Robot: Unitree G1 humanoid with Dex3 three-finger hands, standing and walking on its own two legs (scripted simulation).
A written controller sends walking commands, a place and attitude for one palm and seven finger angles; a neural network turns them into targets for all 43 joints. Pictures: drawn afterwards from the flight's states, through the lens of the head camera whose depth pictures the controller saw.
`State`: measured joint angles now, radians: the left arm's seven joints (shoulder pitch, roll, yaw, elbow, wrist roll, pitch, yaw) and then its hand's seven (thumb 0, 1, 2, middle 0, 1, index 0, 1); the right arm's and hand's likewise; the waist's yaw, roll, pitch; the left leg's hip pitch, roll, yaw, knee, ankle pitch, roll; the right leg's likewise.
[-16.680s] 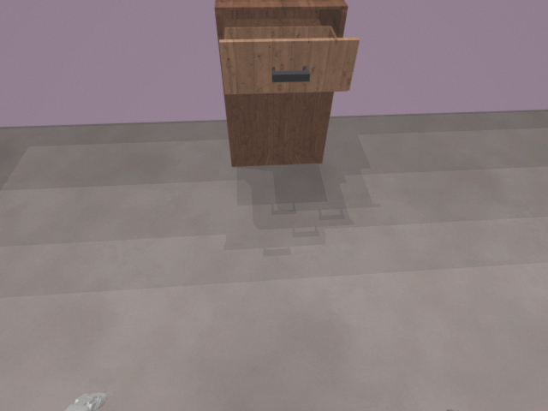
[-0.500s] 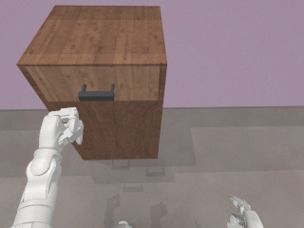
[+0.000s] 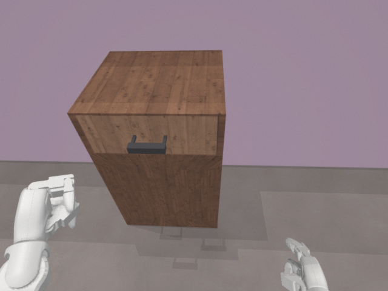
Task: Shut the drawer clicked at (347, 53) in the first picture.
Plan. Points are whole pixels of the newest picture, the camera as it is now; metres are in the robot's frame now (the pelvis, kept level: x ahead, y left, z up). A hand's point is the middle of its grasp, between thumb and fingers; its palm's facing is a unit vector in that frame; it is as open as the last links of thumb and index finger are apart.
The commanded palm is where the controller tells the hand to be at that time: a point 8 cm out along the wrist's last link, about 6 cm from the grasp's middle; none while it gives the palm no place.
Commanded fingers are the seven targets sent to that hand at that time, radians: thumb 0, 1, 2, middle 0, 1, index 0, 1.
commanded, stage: draw the hand back to the body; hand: left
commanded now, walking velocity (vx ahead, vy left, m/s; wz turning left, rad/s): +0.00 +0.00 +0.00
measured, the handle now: (148, 143) +0.57 +0.22 -0.08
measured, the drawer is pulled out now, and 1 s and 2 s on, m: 0.00 0.00 0.00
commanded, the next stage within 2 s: step back with the hand held close in 0.34 s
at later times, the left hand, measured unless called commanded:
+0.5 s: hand (56, 218) +0.18 +0.23 +0.16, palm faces +0.38 -0.84 -0.39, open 3.2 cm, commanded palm +0.13 +0.27 +0.17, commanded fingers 0.00 0.90 0.90 -1.40 -1.60 -1.40 -1.60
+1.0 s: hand (20, 246) +0.14 +0.26 +0.15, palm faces +0.28 -0.82 -0.51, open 3.2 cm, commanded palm +0.07 +0.30 +0.17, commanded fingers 0.00 0.90 0.90 -1.40 -1.60 -1.40 -1.60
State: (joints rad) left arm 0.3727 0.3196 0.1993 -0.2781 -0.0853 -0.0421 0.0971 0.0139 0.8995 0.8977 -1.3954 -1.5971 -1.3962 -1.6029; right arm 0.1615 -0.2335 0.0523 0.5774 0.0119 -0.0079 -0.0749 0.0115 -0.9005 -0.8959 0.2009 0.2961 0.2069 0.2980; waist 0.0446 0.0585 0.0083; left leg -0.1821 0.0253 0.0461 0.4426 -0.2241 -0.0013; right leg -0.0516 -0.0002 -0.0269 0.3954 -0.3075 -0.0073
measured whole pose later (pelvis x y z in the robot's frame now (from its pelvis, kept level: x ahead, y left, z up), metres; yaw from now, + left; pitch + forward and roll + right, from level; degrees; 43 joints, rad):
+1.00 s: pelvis -0.06 +0.03 +0.00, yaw -1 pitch +1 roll -2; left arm 0.66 0.43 0.37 -0.59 -0.07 -0.21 0.13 0.01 0.89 0.90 -1.40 -1.60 -1.40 -1.60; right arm 0.18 -0.22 -0.01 0.53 0.01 0.01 -0.07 0.01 -0.90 -0.90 0.20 0.30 0.21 0.30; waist -0.01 0.03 0.06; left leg -0.36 0.02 0.06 0.48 -0.14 0.04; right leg -0.24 -0.01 -0.01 0.45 -0.23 0.03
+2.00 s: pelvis -0.27 +0.03 -0.01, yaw -3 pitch +1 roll -2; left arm 0.70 0.49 0.41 -0.68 -0.06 -0.22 0.13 0.01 0.89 0.90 -1.40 -1.60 -1.40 -1.60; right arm 0.19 -0.17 0.01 0.53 -0.01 -0.09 -0.04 0.01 -0.90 -0.90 0.20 0.30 0.21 0.30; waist -0.04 -0.01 0.03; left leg -0.48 0.03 0.06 0.46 -0.13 0.02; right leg -0.24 0.04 -0.04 0.56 -0.48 -0.03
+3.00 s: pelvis -0.30 +0.03 +0.00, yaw -1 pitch -1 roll +0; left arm 0.63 0.37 0.35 -0.54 -0.03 -0.21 0.16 0.01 0.89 0.90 -1.40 -1.60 -1.40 -1.60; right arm 0.18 -0.21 0.00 0.62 0.00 -0.09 -0.06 0.01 -0.90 -0.90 0.20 0.30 0.21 0.30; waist 0.01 0.01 0.04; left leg -0.23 0.02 0.03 0.47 -0.23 -0.01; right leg -0.20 0.04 -0.03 0.47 -0.26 -0.04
